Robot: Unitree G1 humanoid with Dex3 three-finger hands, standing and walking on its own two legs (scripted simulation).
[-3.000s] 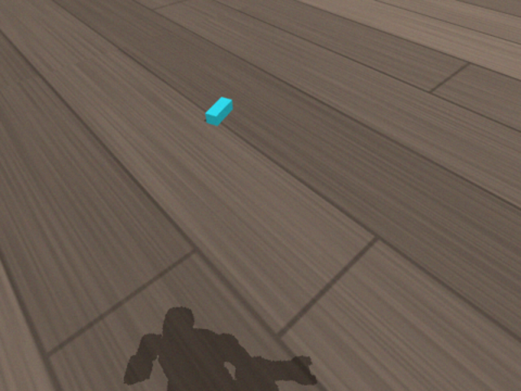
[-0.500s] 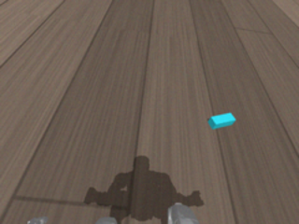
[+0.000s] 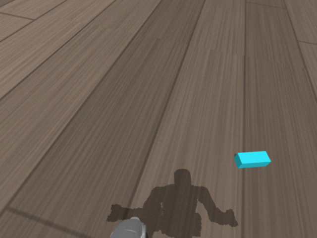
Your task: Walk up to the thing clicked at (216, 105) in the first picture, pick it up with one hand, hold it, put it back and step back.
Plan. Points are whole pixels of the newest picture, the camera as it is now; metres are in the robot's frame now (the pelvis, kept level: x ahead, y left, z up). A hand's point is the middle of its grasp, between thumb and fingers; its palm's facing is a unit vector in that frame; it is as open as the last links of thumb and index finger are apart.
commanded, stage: walk up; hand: left
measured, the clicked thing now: (251, 159) +0.74 -0.62 -0.72
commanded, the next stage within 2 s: none
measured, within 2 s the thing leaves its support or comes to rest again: neither
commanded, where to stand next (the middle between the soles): +0.41 -0.87 m, yaw +10 degrees
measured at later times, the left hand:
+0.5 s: hand (139, 213) +0.20 +0.08 -0.15, palm faces +0.03 -0.92 -0.38, open 7.4 cm
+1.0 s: hand (198, 200) +0.26 -0.10 -0.17, palm faces -0.01 -0.95 -0.32, open 7.4 cm
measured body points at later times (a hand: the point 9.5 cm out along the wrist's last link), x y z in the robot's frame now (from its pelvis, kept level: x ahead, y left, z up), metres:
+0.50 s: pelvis +0.11 -0.22 -0.03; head +0.13 -0.20 +0.42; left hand +0.20 +0.13 -0.13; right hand +0.16 -0.60 -0.10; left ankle +0.11 -0.01 -0.69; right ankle +0.16 -0.36 -0.73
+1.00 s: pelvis +0.19 -0.39 -0.02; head +0.21 -0.35 +0.43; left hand +0.26 -0.05 -0.15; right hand +0.25 -0.76 -0.07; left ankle +0.25 -0.22 -0.72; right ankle +0.26 -0.59 -0.68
